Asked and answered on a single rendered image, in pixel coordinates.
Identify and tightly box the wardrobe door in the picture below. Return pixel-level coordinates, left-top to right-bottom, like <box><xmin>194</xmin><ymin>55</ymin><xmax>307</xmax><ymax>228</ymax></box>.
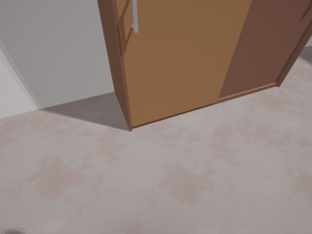
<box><xmin>218</xmin><ymin>0</ymin><xmax>312</xmax><ymax>98</ymax></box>
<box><xmin>115</xmin><ymin>0</ymin><xmax>252</xmax><ymax>127</ymax></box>

